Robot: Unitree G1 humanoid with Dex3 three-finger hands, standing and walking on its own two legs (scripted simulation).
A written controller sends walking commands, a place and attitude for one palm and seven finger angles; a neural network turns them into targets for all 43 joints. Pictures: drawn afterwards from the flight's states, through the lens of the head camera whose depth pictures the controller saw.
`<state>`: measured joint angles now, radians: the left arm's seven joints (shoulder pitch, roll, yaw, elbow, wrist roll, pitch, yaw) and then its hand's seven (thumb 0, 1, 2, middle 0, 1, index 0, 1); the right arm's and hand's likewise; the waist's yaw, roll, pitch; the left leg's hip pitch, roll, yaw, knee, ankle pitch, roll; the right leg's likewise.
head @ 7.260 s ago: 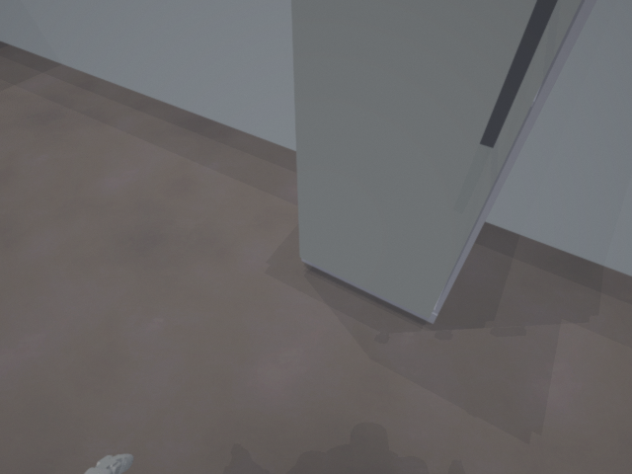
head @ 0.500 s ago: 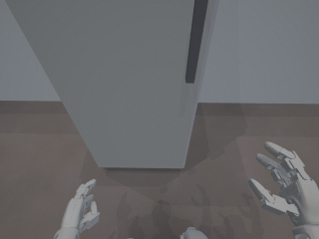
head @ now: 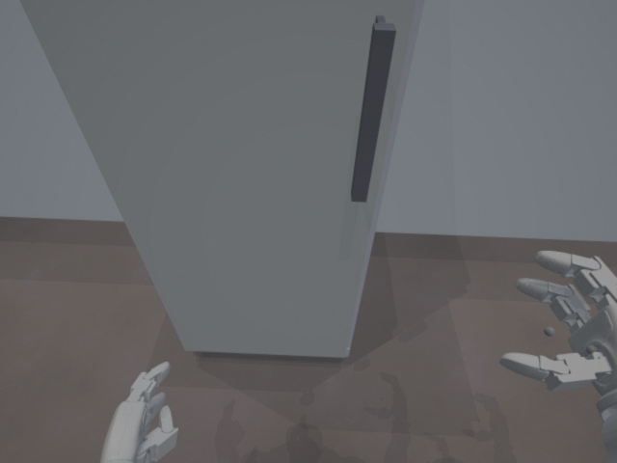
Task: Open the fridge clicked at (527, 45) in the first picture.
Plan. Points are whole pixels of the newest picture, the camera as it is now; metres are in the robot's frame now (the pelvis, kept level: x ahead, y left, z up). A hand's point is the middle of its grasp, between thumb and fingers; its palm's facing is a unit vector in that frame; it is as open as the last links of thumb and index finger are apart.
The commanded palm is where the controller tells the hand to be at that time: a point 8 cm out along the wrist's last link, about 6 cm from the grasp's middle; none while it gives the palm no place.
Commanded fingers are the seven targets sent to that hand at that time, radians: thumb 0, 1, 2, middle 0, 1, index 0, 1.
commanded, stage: raise the hand to about handle height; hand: right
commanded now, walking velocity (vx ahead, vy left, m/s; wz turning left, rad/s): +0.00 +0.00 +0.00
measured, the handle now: (368, 119) +0.55 -0.08 +0.19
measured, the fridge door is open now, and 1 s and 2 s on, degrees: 0 0 0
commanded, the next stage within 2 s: move the hooked fingers beside the handle in 1.00 s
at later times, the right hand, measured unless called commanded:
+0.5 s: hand (613, 257) +0.27 -0.27 +0.22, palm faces +0.12 +0.99 -0.08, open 13.9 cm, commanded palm +0.23 -0.32 +0.22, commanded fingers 0.00 0.50 -0.30 0.30 1.20 0.30 1.20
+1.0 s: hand (593, 247) +0.28 -0.26 +0.21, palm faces +0.11 +0.99 -0.07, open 13.9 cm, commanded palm +0.24 -0.30 +0.22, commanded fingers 0.00 0.50 -0.30 0.30 1.20 0.30 1.20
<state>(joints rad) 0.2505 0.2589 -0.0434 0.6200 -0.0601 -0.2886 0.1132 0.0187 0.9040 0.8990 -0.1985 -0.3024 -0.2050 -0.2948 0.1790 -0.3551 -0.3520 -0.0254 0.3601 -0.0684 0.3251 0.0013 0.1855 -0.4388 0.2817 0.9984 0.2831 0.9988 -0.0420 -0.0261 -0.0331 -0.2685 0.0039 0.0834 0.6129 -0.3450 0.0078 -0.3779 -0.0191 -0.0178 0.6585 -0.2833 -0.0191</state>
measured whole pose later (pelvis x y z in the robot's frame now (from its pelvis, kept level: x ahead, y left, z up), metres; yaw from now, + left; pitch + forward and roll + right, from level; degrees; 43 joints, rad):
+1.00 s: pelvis +0.00 +0.02 +0.01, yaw -1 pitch -4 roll +1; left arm 0.20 0.26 -0.09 0.60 -0.10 -0.19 0.11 0.02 0.90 0.90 -0.20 -0.30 -0.20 -0.29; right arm -0.16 -0.48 -0.46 0.07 0.34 0.28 0.39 -0.01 0.50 -0.30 0.30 1.20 0.31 1.20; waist -0.06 -0.06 -0.01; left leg -0.11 -0.01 0.09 0.45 -0.28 0.03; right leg -0.22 -0.02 -0.01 0.48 -0.20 0.00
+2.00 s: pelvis +0.01 +0.01 +0.02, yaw +1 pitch -2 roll +0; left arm 0.20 0.24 -0.07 0.64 -0.08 -0.09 0.10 0.02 0.90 0.90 -0.20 -0.30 -0.21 -0.29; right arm -0.48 -0.35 -0.27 0.32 0.23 0.29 0.17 -0.01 0.50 -0.30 0.30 1.20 0.31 1.20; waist -0.01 -0.03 -0.03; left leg -0.15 0.00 0.07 0.46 -0.28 0.02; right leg -0.24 -0.02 -0.03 0.47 -0.20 0.00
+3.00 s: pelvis +0.02 +0.01 +0.01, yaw +3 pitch +4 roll +0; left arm 0.39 0.26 -0.01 0.69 -0.06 -0.05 0.06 0.01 0.91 0.90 -0.20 -0.30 -0.21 -0.29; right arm -0.82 -0.37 -0.32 0.87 0.14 0.01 0.10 -0.01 0.50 -0.30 0.30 1.20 0.30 1.20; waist 0.07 -0.03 -0.05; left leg -0.27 -0.02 0.03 0.49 -0.29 0.02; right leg -0.35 -0.04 -0.07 0.52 -0.24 -0.01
